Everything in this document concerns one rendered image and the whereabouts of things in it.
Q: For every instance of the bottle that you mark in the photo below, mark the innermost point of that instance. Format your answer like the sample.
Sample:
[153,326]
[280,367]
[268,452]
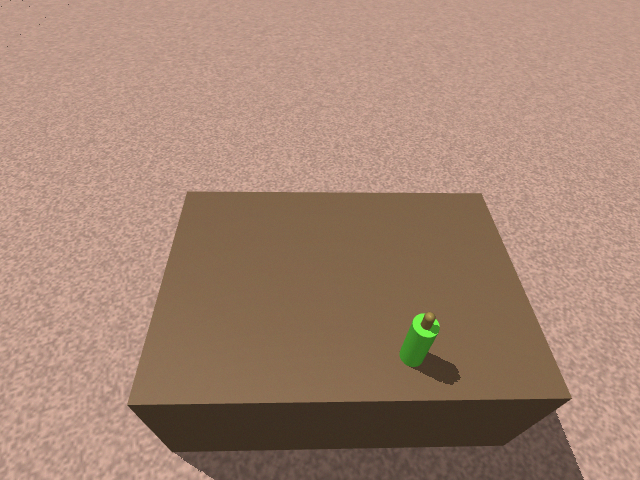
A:
[420,337]

